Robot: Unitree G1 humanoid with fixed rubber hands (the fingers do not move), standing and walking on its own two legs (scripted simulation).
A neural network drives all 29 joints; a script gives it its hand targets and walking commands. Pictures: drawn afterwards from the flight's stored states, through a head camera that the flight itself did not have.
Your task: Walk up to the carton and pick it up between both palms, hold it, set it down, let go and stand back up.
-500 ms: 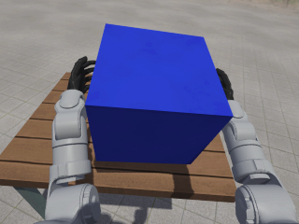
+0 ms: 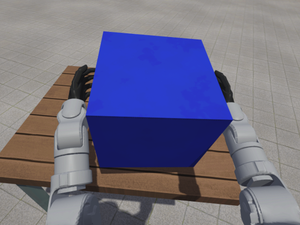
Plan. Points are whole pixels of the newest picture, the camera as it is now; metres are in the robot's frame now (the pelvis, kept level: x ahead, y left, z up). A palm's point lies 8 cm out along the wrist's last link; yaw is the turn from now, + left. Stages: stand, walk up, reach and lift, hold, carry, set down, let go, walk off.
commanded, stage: set down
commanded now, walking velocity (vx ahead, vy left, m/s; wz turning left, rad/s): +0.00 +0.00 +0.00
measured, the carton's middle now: (151, 102) +0.41 +0.04 +0.13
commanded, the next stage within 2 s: none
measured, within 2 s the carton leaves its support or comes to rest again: rests again in 1.66 s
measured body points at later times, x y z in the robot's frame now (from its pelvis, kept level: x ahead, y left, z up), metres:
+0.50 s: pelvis +0.00 -0.01 +0.00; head -0.01 +0.02 +0.45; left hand +0.38 +0.22 +0.15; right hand +0.42 -0.15 +0.15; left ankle +0.00 +0.13 -0.75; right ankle -0.03 -0.08 -0.75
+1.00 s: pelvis +0.00 -0.01 +0.00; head +0.02 +0.00 +0.45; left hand +0.39 +0.23 +0.11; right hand +0.45 -0.14 +0.12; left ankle +0.00 +0.13 -0.75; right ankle -0.03 -0.08 -0.75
